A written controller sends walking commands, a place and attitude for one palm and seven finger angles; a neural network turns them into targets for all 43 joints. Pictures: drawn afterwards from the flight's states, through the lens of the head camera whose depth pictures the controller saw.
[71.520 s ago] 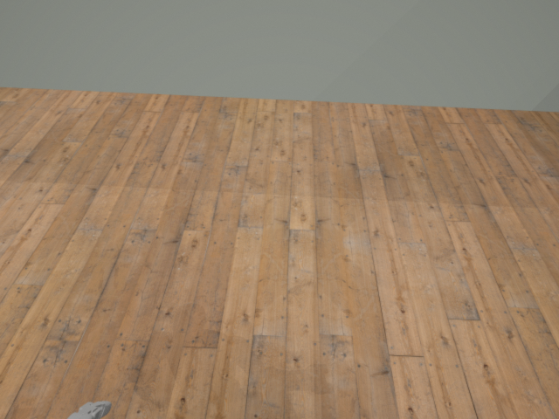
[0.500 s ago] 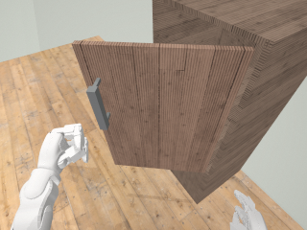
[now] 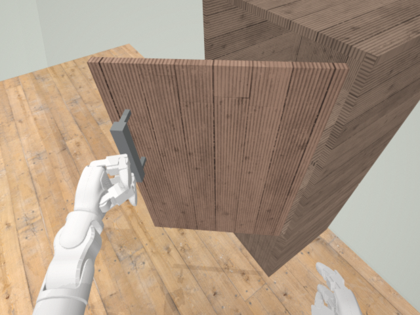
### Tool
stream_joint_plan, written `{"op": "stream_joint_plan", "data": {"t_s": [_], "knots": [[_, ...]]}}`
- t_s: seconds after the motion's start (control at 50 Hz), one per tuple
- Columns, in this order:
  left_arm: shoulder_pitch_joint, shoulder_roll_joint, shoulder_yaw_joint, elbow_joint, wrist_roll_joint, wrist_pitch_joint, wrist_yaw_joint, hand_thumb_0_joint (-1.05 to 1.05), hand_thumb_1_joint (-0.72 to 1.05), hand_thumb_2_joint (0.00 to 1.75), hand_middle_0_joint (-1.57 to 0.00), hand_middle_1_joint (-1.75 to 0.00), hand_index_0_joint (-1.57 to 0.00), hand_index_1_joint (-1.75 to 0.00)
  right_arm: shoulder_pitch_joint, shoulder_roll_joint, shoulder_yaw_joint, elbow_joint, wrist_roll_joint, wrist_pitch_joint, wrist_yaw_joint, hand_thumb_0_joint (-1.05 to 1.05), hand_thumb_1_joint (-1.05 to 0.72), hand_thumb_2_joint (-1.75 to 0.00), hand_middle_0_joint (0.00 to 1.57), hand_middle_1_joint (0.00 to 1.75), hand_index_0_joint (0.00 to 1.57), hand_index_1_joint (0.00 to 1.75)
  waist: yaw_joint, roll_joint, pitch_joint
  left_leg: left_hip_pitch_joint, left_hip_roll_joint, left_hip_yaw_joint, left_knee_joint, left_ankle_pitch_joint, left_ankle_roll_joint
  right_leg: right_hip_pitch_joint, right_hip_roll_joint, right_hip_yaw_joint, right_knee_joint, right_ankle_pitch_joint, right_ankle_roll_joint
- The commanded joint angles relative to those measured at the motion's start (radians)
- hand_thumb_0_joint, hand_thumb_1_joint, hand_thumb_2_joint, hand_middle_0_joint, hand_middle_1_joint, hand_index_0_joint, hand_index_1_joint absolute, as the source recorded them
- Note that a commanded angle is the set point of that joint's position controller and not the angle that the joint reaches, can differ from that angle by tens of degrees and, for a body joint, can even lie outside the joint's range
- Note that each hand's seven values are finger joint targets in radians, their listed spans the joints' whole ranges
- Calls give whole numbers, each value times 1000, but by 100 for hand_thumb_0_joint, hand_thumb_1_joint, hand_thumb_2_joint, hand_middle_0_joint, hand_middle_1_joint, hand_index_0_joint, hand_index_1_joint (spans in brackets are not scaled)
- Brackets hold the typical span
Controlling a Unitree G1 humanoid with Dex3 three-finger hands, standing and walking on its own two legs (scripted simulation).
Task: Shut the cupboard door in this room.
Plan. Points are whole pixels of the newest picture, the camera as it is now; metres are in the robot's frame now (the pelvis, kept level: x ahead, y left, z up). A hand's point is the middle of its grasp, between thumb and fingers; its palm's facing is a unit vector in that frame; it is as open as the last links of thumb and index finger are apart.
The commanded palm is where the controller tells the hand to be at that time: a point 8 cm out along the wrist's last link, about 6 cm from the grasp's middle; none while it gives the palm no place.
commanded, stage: bring the fist close to the handle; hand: left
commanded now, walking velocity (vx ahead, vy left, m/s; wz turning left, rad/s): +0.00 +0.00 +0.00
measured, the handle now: (132, 147) +0.41 +0.18 +0.10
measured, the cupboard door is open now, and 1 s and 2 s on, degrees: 50 45 31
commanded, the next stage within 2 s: push the door shut along its arc in 0.34 s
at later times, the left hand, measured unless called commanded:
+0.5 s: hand (125, 195) +0.29 +0.16 +0.11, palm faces +0.00 -1.00 -0.06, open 3.1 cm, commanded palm +0.28 +0.21 +0.11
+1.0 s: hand (138, 164) +0.36 +0.16 +0.11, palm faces -0.15 -0.99 -0.06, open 3.1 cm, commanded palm +0.36 +0.20 +0.11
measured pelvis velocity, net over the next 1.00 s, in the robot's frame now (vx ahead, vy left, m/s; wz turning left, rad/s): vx -0.01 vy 0.00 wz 0.00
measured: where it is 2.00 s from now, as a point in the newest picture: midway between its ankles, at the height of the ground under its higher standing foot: outside the picture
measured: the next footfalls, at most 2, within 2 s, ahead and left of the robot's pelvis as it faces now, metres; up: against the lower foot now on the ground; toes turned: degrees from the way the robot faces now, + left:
none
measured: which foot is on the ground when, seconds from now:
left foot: down 0.00-1.00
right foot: down 0.00-1.00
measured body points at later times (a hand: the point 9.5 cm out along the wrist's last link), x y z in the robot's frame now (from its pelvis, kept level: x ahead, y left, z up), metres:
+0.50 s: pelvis +0.00 +0.00 +0.00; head +0.00 -0.02 +0.45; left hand +0.29 +0.22 +0.11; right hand +0.17 -0.24 -0.08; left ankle -0.02 +0.11 -0.72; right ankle -0.01 -0.11 -0.72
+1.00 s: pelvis -0.01 +0.00 +0.00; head +0.02 -0.01 +0.45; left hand +0.37 +0.21 +0.11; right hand +0.11 -0.26 -0.10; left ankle -0.02 +0.11 -0.72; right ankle -0.01 -0.11 -0.72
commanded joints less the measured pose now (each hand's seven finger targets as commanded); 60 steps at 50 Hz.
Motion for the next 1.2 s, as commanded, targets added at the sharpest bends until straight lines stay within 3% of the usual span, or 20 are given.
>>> {"op": "stream_joint_plan", "data": {"t_s": [0.0, 0.06, 0.14, 0.26, 0.3, 0.34, 0.38, 0.44, 0.46, 0.52, 0.56, 0.6, 0.66, 0.74, 0.78, 0.94, 1.06, 1.08, 1.12, 1.18], "knots": [[-218, 115, 46, -223, -16, -70, -1, 0, 90, 90, -130, -150, -130, -150, -77, -112, -50, -165, 2, -42, -2, 0, -90, -90, 20, 30, 20, 30, 1, -46, -237, 103, 1, -31, -83, 348, 2, 97, 3, 12, -80, 381, 4], [-192, 162, 88, -221, -11, -67, 8, 0, 90, 90, -130, -150, -130, -150, -78, -119, -53, -166, 0, -32, -2, 0, -90, -90, 20, 30, 20, 30, 9, -52, -226, 98, 2, -31, -82, 357, 4, 107, 2, 15, -83, 391, 4], [-184, 120, 58, -284, -14, -79, 11, 0, 90, 90, -130, -150, -130, -150, -85, -107, -51, -180, 0, -31, 3, 0, -90, -90, 20, 30, 20, 30, 8, -29, -244, 115, 0, -25, -81, 378, 2, 111, 3, 11, -77, 417, 4], [-158, 176, 103, -261, -20, -84, 6, 0, 90, 90, -130, -150, -130, -150, -90, -118, -51, -170, -1, -26, -3, 0, -90, -90, 20, 30, 20, 30, 1, -59, -203, 84, -3, -22, -81, 312, 8, 108, -1, 24, -99, 372, 9], [-180, 138, 71, -273, -27, -85, -6, 0, 90, 90, -130, -150, -130, -150, -98, -111, -49, -174, 2, -27, -5, 0, -90, -90, 20, 30, 20, 30, -4, -37, -198, 90, -5, -21, -86, 297, 8, 96, 1, 23, -102, 354, 9], [-209, 138, 64, -269, -29, -86, -13, 0, 90, 90, -130, -150, -130, -150, -95, -112, -49, -167, 4, -28, -8, 0, -90, -90, 20, 30, 20, 30, -13, -19, -193, 99, -5, -26, -84, 289, 6, 80, 4, 21, -104, 339, 7], [-188, 149, 77, -262, -35, -87, -18, 0, 90, 90, -130, -150, -130, -150, -95, -115, -52, -168, 3, -32, -11, 0, -90, -90, 20, 30, 20, 30, -9, -55, -207, 98, -4, -25, -83, 279, 10, 90, 3, 25, -109, 332, 11], [-167, 132, 60, -263, -36, -87, -27, 0, 90, 90, -130, -150, -130, -150, -98, -113, -49, -172, 5, -36, -9, 0, -90, -90, 20, 30, 20, 30, -3, -22, -208, 100, -6, -29, -87, 284, 7, 86, 3, 19, -103, 331, 6], [-194, 174, 81, -233, -33, -84, -27, 0, 90, 90, -130, -150, -130, -150, -92, -123, -48, -162, 5, -34, -12, 0, -90, -90, 20, 30, 20, 30, -16, -54, -177, 85, -4, -32, -85, 261, 9, 74, 1, 24, -112, 307, 10], [-361, 180, 61, -167, -31, -85, -42, 0, 90, 90, -130, -150, -130, -150, -100, -127, -43, -142, 9, -22, -21, 0, -90, -90, 20, 30, 20, 30, -43, -61, -124, 67, -6, -39, -95, 173, 12, 22, 2, 32, -133, 196, 12], [-413, 236, 99, -126, -32, -88, -49, 0, 90, 90, -130, -150, -130, -150, -99, -135, -45, -137, 9, -18, -28, 0, -90, -90, 20, 30, 20, 30, -36, -54, -151, 70, -6, -38, -94, 163, 14, 34, 0, 44, -137, 173, 10], [-492, 197, 59, -112, -37, -95, -67, 0, 90, 90, -130, -150, -130, -150, -100, -127, -40, -136, 11, -16, -28, 0, -90, -90, 20, 30, 20, 30, -42, -18, -201, 100, -9, -41, -99, 187, 14, 48, 0, 41, -127, 202, 4], [-507, 269, 128, 24, -43, -91, -85, 0, 90, 90, -130, -150, -130, -150, -82, -140, -42, -122, 9, -3, -32, 0, -90, -90, 20, 30, 20, 30, -32, -61, -210, 72, -9, -40, -94, 205, 13, 73, -2, 48, -127, 223, 3], [-551, 241, 107, 109, -50, -95, -128, 0, 90, 90, -130, -150, -130, -150, -68, -140, -44, -130, 11, 8, -23, 0, -90, -90, 20, 30, 20, 30, -28, -25, -229, 67, -13, -35, -95, 235, 9, 77, -3, 45, -114, 274, -3], [-577, 262, 119, 153, -50, -99, -142, 0, 90, 90, -130, -150, -130, -150, -52, -147, -47, -128, 13, 17, -23, 0, -90, -90, 20, 30, 20, 30, -37, -70, -228, 56, -10, -33, -92, 249, 12, 84, -3, 45, -114, 294, 0], [-728, 227, 56, 195, -43, -134, -179, 0, 90, 90, -130, -150, -130, -150, -9, -154, -58, -122, 13, 35, -17, 0, -90, -90, 20, 30, 20, 30, -59, -23, -285, 111, -8, -48, -84, 301, 12, 45, 7, 31, -89, 327, -10], [-845, 299, 105, 317, -29, -146, -171, 0, 90, 90, -130, -150, -130, -150, 16, -164, -56, -94, 8, 65, -21, 0, -90, -90, 20, 30, 20, 30, -69, -47, -247, 80, -5, -50, -92, 257, 16, 22, 8, 31, -96, 276, -9], [-893, 254, 60, 323, -26, -151, -178, 0, 90, 90, -130, -150, -130, -150, 19, -158, -53, -97, 9, 66, -18, 0, -90, -90, 20, 30, 20, 30, -85, -38, -263, 93, -7, -51, -90, 262, 18, 12, 10, 32, -93, 283, -9], [-947, 248, 49, 388, -17, -154, -186, 0, 90, 90, -130, -150, -130, -150, 32, -160, -55, -84, 8, 72, -17, 0, -90, -90, 20, 30, 20, 30, -95, -8, -261, 98, -6, -55, -84, 255, 15, -23, 14, 28, -86, 266, -13], [-992, 271, 62, 440, -12, -172, -204, 0, 90, 90, -130, -150, -130, -150, 57, -168, -61, -77, 4, 80, -15, 0, -90, -90, 20, 30, 20, 30, -99, -31, -317, 113, -4, -59, -70, 294, 17, -15, 16, 29, -72, 301, -15]]}}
